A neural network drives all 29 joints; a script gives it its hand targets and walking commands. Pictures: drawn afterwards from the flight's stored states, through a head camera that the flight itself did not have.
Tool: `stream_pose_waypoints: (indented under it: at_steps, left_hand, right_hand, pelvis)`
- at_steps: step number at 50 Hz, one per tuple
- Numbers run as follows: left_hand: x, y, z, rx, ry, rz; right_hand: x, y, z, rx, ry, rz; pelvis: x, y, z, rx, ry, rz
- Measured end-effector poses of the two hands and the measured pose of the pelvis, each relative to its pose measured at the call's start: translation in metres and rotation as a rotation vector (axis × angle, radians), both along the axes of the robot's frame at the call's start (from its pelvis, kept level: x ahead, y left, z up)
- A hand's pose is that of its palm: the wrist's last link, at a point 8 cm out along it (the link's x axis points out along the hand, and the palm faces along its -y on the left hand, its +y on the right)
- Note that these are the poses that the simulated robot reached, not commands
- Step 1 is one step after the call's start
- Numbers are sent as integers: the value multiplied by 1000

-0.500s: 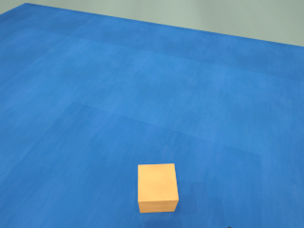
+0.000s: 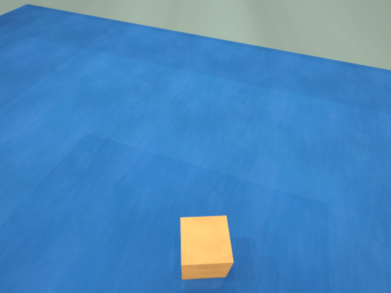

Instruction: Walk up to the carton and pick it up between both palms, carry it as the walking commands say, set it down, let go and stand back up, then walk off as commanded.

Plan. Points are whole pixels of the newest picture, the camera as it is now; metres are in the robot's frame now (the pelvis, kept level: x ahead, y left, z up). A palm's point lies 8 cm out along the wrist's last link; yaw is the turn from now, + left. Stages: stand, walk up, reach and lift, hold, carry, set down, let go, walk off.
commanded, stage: walk up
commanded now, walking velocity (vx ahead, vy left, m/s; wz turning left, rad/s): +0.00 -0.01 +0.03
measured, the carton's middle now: (203, 248) +0.41 -0.06 -0.66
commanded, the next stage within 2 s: stand in 0.04 s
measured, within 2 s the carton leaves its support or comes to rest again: neither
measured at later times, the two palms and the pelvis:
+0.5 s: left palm out of the picture +0.15 +0.21 -0.13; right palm out of the picture +0.14 -0.23 -0.13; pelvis -0.03 +0.01 -0.03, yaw -1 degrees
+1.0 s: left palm out of the picture +0.16 +0.19 -0.18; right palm (290, 288) +0.16 -0.23 -0.18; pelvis -0.10 -0.01 -0.08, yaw +1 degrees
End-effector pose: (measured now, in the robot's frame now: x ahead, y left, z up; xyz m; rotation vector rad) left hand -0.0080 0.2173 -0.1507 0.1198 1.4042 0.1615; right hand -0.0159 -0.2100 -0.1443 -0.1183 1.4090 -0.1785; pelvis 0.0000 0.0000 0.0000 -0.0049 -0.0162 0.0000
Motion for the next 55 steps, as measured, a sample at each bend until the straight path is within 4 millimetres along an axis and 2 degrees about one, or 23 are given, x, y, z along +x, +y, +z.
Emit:
stream_pose_waypoints:
  at_steps: [11, 13, 15, 19, 21, 22, 25, 30, 33, 36, 45, 49, 55]
  left_hand:
    - [-32, -1, 1, -8, 78, 15]
    - [-31, -1, 0, -12, 72, 18]
    - [4, 4, -2, -2, -8, 7]
    - [111, 14, 6, 38, -136, -61]
    - [147, 13, 14, 39, -142, -65]
    - [157, 10, 17, 35, -128, -66]
    - [160, -3, 17, 4, -70, -67]
    - [125, -24, 7, -55, -50, -45]
    - [110, -26, -1, -55, -77, -42]
    - [108, -23, -8, -40, -130, -58]
    - [141, -20, -22, -31, -235, -75]
    - [164, -26, -25, -36, -272, -71]
    - [201, -36, -29, -35, -319, -68]
  right_hand:
    - [-6, 2, -1, 4, 20, 13]
    - [-1, 2, -3, 5, 5, 33]
    - [33, -5, -8, -12, -70, 21]
    - [123, -16, -2, -23, -168, 65]
    - [151, -20, 6, -26, -148, 71]
    - [158, -21, 9, -24, -129, 66]
    - [161, -20, 12, -4, -75, 42]
    - [132, -14, 3, 16, -28, 67]
    - [124, -14, -5, 15, -57, 92]
    - [128, -17, -14, 16, -119, 106]
    - [156, -20, -30, 37, -249, 93]
    - [173, -21, -32, 41, -282, 87]
    - [209, -24, -34, 35, -333, 74]
  pelvis:
    - [-3, 5, 0, -2, -11, -1]
    - [-3, 5, -2, -4, 25, -6]
    - [-9, 7, -10, -7, 92, -8]
    - [-25, 8, -24, -6, 162, -24]
    - [-28, 7, -27, -6, 190, -30]
    - [-29, 7, -28, -6, 203, -31]
    - [-29, 5, -27, -9, 230, -21]
    - [-31, 0, -27, -12, 250, 10]
    - [-39, -3, -34, -14, 265, 18]
    - [-51, -6, -45, -13, 265, 22]
    - [-83, -11, -72, -2, 227, 18]
    - [-96, -13, -79, 2, 221, 11]
    - [-110, -17, -86, 3, 253, 8]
